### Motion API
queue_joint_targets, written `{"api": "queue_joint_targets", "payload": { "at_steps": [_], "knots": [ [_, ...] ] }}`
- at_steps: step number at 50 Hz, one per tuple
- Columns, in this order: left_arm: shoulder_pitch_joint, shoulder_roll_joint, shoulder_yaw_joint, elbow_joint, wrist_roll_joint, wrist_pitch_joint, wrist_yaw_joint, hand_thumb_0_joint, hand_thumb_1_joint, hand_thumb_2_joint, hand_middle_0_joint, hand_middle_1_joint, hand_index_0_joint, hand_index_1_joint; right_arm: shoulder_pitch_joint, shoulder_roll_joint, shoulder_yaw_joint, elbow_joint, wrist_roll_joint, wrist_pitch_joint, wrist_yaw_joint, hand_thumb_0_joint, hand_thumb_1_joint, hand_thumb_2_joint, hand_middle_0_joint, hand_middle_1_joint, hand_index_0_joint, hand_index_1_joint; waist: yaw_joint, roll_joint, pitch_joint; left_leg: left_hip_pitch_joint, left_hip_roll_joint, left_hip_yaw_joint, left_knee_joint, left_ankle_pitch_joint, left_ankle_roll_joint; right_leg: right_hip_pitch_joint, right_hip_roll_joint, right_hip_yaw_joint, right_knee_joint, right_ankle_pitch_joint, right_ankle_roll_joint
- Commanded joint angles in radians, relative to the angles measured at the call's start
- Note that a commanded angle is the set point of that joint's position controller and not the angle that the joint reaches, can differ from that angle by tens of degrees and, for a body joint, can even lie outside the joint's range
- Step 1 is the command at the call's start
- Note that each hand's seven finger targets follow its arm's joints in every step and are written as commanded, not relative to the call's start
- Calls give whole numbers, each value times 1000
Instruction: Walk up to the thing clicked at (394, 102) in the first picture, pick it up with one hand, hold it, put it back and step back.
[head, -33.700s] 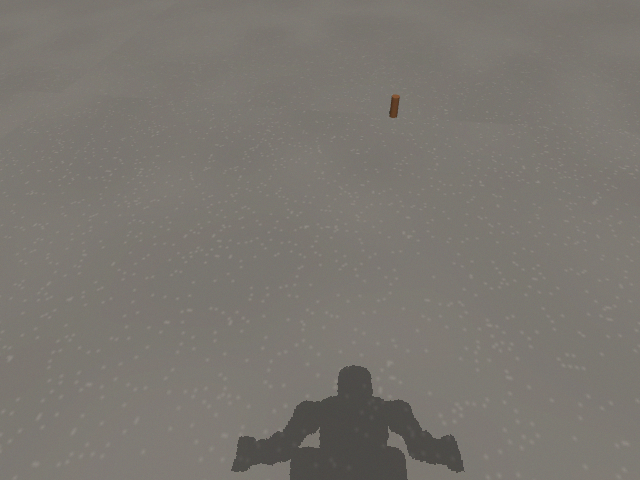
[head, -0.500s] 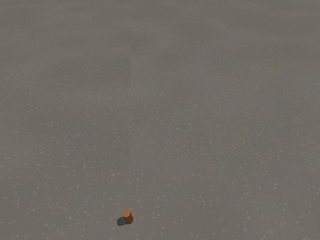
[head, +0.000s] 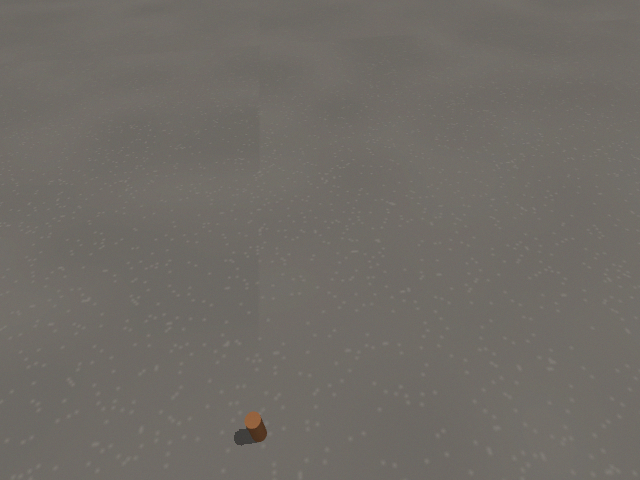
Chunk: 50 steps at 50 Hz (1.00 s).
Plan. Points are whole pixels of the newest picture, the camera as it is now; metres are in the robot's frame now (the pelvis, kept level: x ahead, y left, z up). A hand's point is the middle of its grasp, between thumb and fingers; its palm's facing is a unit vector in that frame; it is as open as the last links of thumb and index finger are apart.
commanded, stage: stand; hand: left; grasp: from above
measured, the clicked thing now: (256, 427) +0.41 +0.24 -0.72
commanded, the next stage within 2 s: step back in 0.02 s
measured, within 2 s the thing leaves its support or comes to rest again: neither
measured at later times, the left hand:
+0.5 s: hand out of the picture +0.02 +0.24 -0.15, palm faces -0.03 -0.90 -0.44, open 7.4 cm
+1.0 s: hand out of the picture -0.12 +0.28 -0.17, palm faces +0.05 -0.92 -0.38, open 7.4 cm
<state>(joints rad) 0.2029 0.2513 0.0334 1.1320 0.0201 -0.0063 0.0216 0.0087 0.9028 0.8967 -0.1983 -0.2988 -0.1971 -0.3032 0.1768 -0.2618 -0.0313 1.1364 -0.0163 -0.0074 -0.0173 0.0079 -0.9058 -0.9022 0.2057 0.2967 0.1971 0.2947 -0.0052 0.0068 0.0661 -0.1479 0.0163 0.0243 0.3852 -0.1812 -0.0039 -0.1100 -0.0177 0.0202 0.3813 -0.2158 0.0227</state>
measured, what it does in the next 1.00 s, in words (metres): walks backwards: left foot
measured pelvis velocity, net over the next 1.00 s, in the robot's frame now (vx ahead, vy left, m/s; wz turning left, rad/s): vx -0.21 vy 0.00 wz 0.02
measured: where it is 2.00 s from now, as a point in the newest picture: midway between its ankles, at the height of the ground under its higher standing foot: outside the picture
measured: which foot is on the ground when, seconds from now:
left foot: down 0.00-0.32, up 0.34-0.72, down 0.74-1.00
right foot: down 0.00-0.76, up 0.78-1.00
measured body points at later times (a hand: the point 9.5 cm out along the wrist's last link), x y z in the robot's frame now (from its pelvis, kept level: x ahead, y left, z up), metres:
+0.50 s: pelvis -0.08 -0.03 -0.01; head -0.01 -0.06 +0.43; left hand +0.02 +0.28 -0.12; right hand +0.05 -0.35 -0.15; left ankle -0.10 +0.12 -0.66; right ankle -0.03 -0.13 -0.74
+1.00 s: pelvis -0.21 +0.00 -0.01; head -0.15 +0.03 +0.43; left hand -0.12 +0.33 -0.14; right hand -0.09 -0.31 -0.11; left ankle -0.17 +0.11 -0.74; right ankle -0.24 -0.15 -0.66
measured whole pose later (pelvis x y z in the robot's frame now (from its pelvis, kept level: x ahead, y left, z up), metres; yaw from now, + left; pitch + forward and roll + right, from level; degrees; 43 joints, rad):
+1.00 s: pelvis -0.21 +0.00 -0.01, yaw +1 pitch -1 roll -2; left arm 0.17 0.41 0.09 0.85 0.01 0.04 0.03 0.01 0.90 0.90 -0.20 -0.30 -0.20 -0.30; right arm 0.14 -0.36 -0.04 0.89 -0.03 0.03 -0.01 0.01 -0.90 -0.90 0.21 0.30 0.20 0.30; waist 0.02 -0.04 0.16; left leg -0.30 0.01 -0.01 0.56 -0.24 0.03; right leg -0.43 0.11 0.15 1.17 -0.48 0.03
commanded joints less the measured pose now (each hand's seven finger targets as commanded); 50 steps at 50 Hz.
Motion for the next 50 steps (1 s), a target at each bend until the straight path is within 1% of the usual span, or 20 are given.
{"api": "queue_joint_targets", "payload": {
  "at_steps": [1,5,12,14,15,16,17,18,19,22,29,32,36,37,38,39,40,42,44,50],
  "knots": [
    [-84,323,66,-100,-26,-13,7,0,900,900,-200,-300,-200,-300,-89,-308,-49,-90,13,-1,0,0,-900,-900,200,300,200,300,-8,-27,64,-40,99,-126,15,226,47,-153,-84,94,-19,249,-48],
    [-83,295,65,-140,-32,-6,9,0,900,900,-200,-300,-200,-300,-64,-301,-54,-115,22,10,3,0,-900,-900,200,300,200,300,-19,2,-86,-12,120,-114,62,327,85,-92,-69,64,94,292,-76],
    [17,272,61,-165,-10,31,-5,0,900,900,-200,-300,-200,-300,-170,-348,-76,-220,12,35,7,0,-900,-900,200,300,200,300,28,184,-163,-150,267,-215,56,239,230,-88,21,-5,424,-161,-82],
    [44,294,70,-166,-4,30,-11,0,900,900,-200,-300,-200,-300,-200,-347,-76,-252,8,46,11,0,-900,-900,200,300,200,300,46,157,-142,-242,224,-185,134,156,203,-50,5,24,371,-95,-96],
    [61,308,76,-175,-2,26,-11,0,900,900,-200,-300,-200,-300,-205,-326,-70,-262,14,51,13,0,-900,-900,200,300,200,300,65,68,-123,-224,144,-127,271,83,145,-89,-70,114,202,37,-111],
    [18,372,88,-194,8,16,-11,0,900,900,-200,-300,-200,-300,-197,-284,-60,-271,24,57,12,0,-900,-900,200,300,200,300,48,-137,-59,-296,-29,-58,469,-113,60,-132,-215,323,-11,209,-161],
    [-44,444,104,-230,14,7,-6,0,900,900,-200,-300,-200,-300,-176,-256,-50,-273,22,64,3,0,-900,-900,200,300,200,300,47,-222,-16,-369,-148,-111,649,-422,35,-166,-338,463,-65,358,-252],
    [-79,476,110,-260,23,3,-2,0,900,900,-200,-300,-200,-300,-139,-276,-58,-269,12,67,-4,0,-900,-900,200,300,200,300,43,-224,-26,-342,-132,-185,789,-476,36,-244,-392,535,-69,345,-335],
    [-114,453,109,-279,22,4,1,0,900,900,-200,-300,-200,-300,-90,-308,-67,-253,14,67,-1,0,-900,-900,200,300,200,300,17,-194,-25,-311,-111,-203,846,-430,32,-274,-371,492,-60,306,-334],
    [-207,361,91,-316,17,5,6,0,900,900,-200,-300,-200,-300,1,-314,-66,-225,41,60,2,0,-900,-900,200,300,200,300,-38,-131,-83,-333,-145,-202,871,-293,7,-137,-191,220,23,316,-222],
    [-25,353,104,-334,9,17,23,0,900,900,-200,-300,-200,-300,-48,-322,-38,-284,11,41,-17,0,-900,-900,200,300,200,300,79,-156,-173,-411,-79,-163,593,-345,-29,195,-277,254,95,441,-277],
    [-50,368,108,-357,4,24,23,0,900,900,-200,-300,-200,-300,3,-323,-44,-280,2,37,-13,0,-900,-900,200,300,200,300,48,-212,-186,-283,-34,-115,401,-334,-1,130,-281,229,121,461,-249],
    [-132,378,97,-389,-6,41,7,0,900,900,-200,-300,-200,-300,140,-323,-67,-227,-13,35,4,0,-900,-900,200,300,200,300,-32,-138,-173,-6,-40,-28,115,-38,44,-150,-197,122,172,165,-137],
    [-111,335,88,-400,-6,43,5,0,900,900,-200,-300,-200,-300,114,-363,-80,-245,-27,35,6,0,-900,-900,200,300,200,300,-31,3,-154,6,81,-217,19,-59,84,-260,-120,81,261,-4,-94],
    [-125,300,80,-407,-12,40,7,0,900,900,-200,-300,-200,-300,56,-455,-97,-267,-34,37,13,0,-900,-900,200,300,200,300,-24,248,-101,-8,283,-500,-80,-12,181,-429,62,-32,450,-314,-42],
    [-186,343,102,-407,4,40,21,0,900,900,-200,-300,-200,-300,3,-523,-109,-292,-30,36,15,0,-900,-900,200,300,200,300,-71,285,-60,-213,381,-597,-131,-21,316,-358,111,89,691,-457,-23],
    [-181,354,105,-385,10,39,21,0,900,900,-200,-300,-200,-300,-59,-487,-103,-304,-31,28,6,0,-900,-900,200,300,200,300,-44,234,-13,-301,387,-599,-138,-19,332,-324,103,157,836,-413,-28],
    [-105,319,104,-347,-16,43,13,0,900,900,-200,-300,-200,-300,-118,-375,-65,-324,-39,21,-1,0,-900,-900,200,300,200,300,20,118,-7,-196,214,-314,-33,221,216,-384,139,193,897,-297,-46],
    [-12,319,103,-331,-19,46,11,0,900,900,-200,-300,-200,-300,-119,-351,-64,-330,-27,20,-6,0,-900,-900,200,300,200,300,54,99,-40,-87,169,-234,6,268,160,-436,152,181,915,-246,-46],
    [-34,297,87,-365,-8,21,12,0,900,900,-200,-300,-200,-300,-4,-343,-73,-329,-4,23,-12,0,-900,-900,200,300,200,300,-38,161,-108,202,233,-238,108,446,271,-445,88,114,638,-306,26]
  ]
}}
